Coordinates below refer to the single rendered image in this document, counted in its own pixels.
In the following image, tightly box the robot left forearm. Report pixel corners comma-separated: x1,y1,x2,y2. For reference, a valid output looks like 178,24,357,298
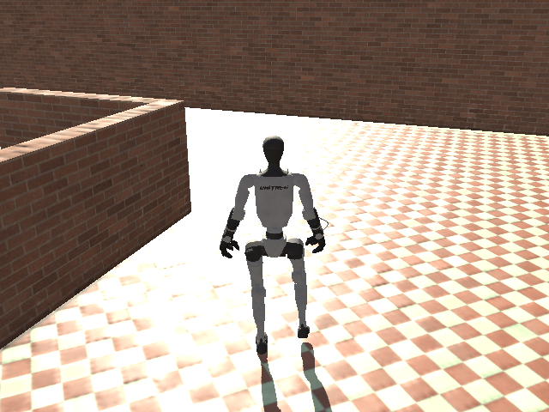
222,207,240,243

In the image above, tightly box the left robot upper arm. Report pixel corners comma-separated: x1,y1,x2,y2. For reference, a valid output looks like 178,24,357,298
231,173,256,221

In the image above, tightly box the robot right forearm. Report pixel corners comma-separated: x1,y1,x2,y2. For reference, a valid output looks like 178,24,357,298
307,207,324,239

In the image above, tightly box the left robot hand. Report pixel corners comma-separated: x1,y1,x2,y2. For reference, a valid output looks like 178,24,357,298
220,239,239,258

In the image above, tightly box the right robot hand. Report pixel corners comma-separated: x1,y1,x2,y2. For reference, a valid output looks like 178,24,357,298
305,236,326,253

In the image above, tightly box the robot torso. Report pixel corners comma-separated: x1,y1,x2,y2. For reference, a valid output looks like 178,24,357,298
254,169,294,258

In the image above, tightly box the robot right thigh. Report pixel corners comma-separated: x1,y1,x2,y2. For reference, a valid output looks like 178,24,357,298
286,238,305,284

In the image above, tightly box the right robot upper arm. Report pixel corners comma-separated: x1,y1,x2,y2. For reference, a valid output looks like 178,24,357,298
292,173,316,221

